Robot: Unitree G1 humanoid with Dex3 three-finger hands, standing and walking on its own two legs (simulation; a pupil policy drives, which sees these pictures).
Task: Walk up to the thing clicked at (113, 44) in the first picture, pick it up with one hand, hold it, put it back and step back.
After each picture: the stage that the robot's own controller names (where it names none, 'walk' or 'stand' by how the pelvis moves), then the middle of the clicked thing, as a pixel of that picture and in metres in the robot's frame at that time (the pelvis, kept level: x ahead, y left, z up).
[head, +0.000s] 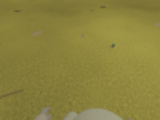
stand; (113, 45) +1.70 -0.55 -0.72
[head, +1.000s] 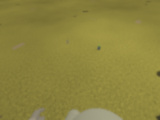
walk; (99, 47) +1.63 -0.07 -0.69
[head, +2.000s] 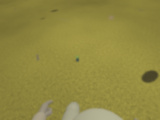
walk; (77, 58) +1.09 +0.29 -0.71
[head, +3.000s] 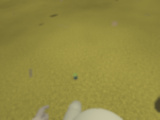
walk; (75, 76) +0.70 +0.29 -0.72
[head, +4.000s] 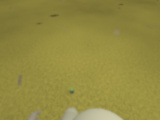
walk; (71, 90) +0.47 +0.21 -0.70
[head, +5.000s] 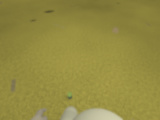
stand; (69, 95) +0.36 +0.20 -0.71
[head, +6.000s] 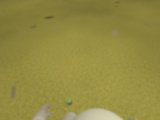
stand; (69, 101) +0.32 +0.22 -0.72
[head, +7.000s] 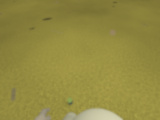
stand; (70, 101) +0.32 +0.22 -0.72
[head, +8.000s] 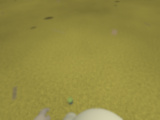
stand; (70, 100) +0.32 +0.22 -0.73
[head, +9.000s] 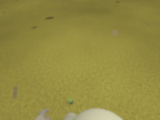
stand; (70, 100) +0.33 +0.22 -0.73
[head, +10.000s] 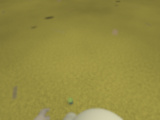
stand; (70, 100) +0.32 +0.21 -0.73
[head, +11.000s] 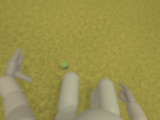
go down; (64, 65) +0.39 +0.23 -0.39
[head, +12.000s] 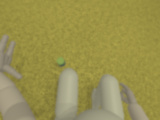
go down; (61, 62) +0.39 +0.26 -0.31
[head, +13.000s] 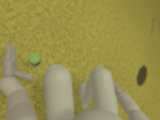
close in; (35, 59) +0.36 +0.30 -0.22
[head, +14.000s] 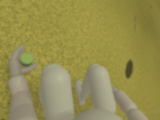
close; (26, 59) +0.36 +0.30 -0.21
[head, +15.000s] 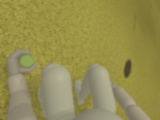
lift; (27, 61) +0.34 +0.29 -0.21
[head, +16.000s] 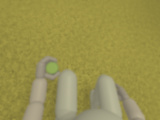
lift; (52, 69) +0.30 +0.27 -0.07
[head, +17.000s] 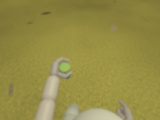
lift; (65, 71) +0.33 +0.17 +0.06
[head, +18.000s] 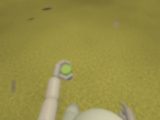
hold; (67, 72) +0.33 +0.17 +0.01
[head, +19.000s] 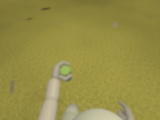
hold; (66, 73) +0.33 +0.17 +0.00
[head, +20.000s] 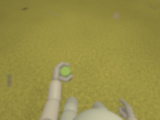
crouch; (66, 74) +0.33 +0.17 -0.04
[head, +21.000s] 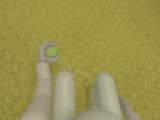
lower; (53, 54) +0.43 +0.24 -0.08
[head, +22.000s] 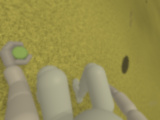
lower; (21, 55) +0.40 +0.30 -0.22
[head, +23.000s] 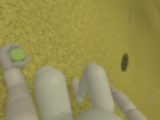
lower; (19, 56) +0.39 +0.31 -0.22
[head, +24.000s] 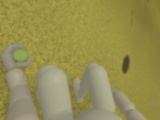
lower; (21, 57) +0.38 +0.31 -0.22
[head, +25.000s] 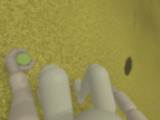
lower; (24, 60) +0.35 +0.30 -0.22
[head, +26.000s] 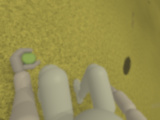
open; (29, 60) +0.36 +0.28 -0.22
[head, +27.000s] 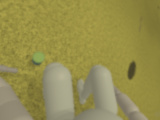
stand; (38, 58) +0.36 +0.26 -0.22
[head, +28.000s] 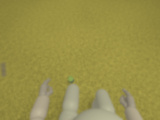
walk; (71, 79) +0.36 +0.19 -0.53
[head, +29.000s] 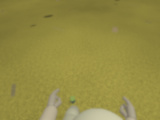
stand; (72, 99) +0.34 +0.18 -0.66
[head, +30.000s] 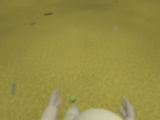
stand; (73, 98) +0.33 +0.17 -0.67
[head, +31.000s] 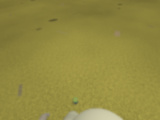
stand; (75, 100) +0.35 +0.16 -0.72
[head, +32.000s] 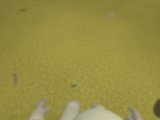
walk; (74, 83) +0.44 +0.15 -0.70
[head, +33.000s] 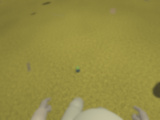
walk; (77, 69) +0.70 +0.23 -0.70
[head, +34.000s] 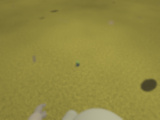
stand; (77, 63) +0.99 +0.20 -0.71
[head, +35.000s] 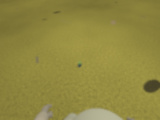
stand; (79, 64) +0.99 +0.20 -0.72
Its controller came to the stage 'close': yes
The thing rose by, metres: 0.71
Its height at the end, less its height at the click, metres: +0.00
